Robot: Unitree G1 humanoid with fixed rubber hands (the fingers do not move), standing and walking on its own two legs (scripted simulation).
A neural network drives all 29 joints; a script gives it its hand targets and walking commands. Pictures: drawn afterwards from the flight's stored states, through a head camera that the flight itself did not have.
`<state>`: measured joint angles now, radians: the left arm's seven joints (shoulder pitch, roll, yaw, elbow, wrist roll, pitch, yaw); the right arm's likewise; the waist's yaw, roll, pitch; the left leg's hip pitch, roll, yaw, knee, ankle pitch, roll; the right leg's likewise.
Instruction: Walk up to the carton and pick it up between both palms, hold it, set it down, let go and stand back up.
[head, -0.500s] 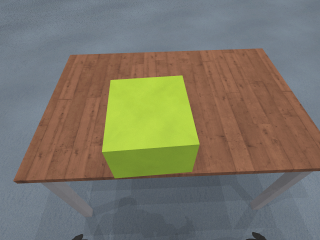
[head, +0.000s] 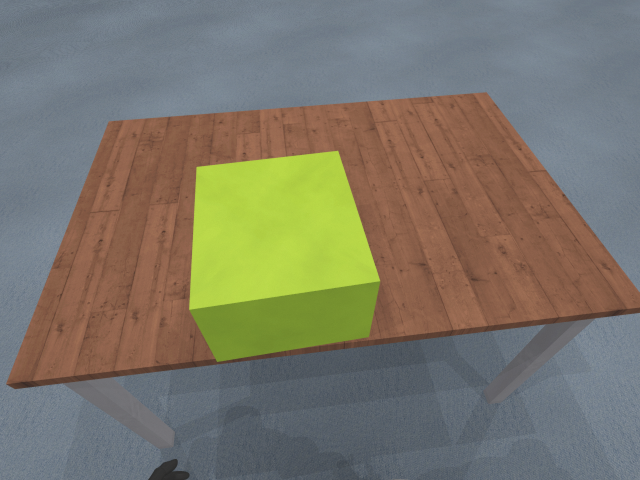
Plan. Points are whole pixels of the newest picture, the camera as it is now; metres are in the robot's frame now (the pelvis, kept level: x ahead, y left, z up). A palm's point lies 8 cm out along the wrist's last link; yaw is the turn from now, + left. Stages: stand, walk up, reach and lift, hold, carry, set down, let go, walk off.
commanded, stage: walk up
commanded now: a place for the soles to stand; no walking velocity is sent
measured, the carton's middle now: (281, 250) +0.46 +0.08 -0.05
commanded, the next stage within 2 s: reach and lift in 1.82 s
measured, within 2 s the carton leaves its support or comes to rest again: neither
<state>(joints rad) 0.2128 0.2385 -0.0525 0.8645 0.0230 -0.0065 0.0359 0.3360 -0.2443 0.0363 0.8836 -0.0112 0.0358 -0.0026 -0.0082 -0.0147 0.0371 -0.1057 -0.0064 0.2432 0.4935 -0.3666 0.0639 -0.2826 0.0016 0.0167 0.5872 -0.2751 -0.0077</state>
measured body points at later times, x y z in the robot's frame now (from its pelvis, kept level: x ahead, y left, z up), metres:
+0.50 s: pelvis +0.00 -0.03 +0.01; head +0.00 -0.04 +0.46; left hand +0.02 +0.22 -0.13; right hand -0.02 -0.29 -0.14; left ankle -0.05 +0.06 -0.73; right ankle +0.02 -0.11 -0.73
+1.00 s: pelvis +0.00 -0.02 +0.01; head +0.01 -0.03 +0.46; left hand +0.02 +0.22 -0.14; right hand +0.00 -0.28 -0.15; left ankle -0.05 +0.06 -0.73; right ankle +0.02 -0.11 -0.73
